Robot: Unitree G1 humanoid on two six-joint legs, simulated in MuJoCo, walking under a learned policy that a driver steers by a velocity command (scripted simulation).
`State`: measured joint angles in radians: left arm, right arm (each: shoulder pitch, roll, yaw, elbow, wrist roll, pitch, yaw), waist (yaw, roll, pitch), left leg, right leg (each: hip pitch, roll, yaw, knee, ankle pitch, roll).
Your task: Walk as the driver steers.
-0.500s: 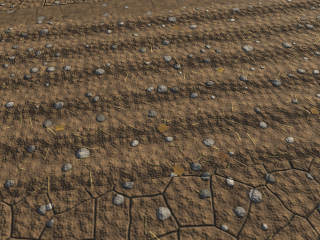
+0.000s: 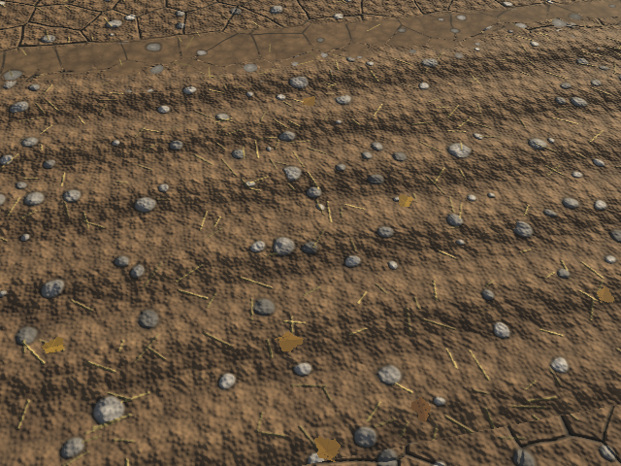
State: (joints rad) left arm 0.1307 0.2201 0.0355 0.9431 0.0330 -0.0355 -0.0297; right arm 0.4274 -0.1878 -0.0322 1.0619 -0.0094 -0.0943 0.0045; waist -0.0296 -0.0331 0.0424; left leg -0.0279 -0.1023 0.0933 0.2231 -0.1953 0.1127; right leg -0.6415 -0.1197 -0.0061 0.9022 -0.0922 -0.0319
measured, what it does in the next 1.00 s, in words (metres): walks ahead, turning left: right foot, then left foot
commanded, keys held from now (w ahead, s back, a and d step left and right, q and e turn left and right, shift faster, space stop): w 0.32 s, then w+q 0.68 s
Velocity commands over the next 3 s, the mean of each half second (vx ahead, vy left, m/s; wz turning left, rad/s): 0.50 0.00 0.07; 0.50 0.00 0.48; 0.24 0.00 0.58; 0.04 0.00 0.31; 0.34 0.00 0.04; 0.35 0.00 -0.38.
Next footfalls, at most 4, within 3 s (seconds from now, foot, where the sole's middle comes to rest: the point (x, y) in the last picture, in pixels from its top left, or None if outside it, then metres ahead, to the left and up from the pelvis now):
0.24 right None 0.31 -0.11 -0.78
0.80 left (274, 431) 0.57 0.08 -0.78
1.30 right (282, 306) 0.90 0.06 -0.78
1.74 left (230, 384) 0.68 0.18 -0.78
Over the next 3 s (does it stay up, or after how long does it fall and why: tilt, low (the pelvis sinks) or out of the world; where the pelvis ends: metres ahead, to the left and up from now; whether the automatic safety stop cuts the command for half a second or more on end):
stays up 0.93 0.38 -0.02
